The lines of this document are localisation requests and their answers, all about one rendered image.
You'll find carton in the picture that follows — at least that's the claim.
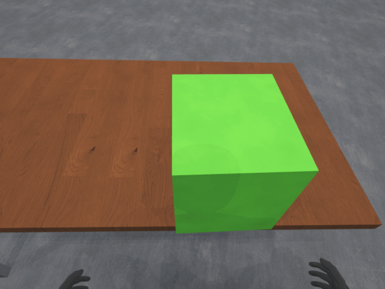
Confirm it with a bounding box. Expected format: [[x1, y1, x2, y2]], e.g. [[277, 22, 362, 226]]
[[172, 74, 319, 234]]

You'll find table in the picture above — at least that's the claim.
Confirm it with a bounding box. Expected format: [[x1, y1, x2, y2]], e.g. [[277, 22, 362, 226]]
[[0, 58, 382, 278]]

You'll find robot left hand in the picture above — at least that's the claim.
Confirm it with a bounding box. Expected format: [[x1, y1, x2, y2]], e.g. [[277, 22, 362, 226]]
[[59, 269, 90, 289]]

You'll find robot right hand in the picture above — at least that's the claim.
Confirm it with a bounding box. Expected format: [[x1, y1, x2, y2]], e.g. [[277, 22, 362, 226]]
[[309, 258, 349, 289]]

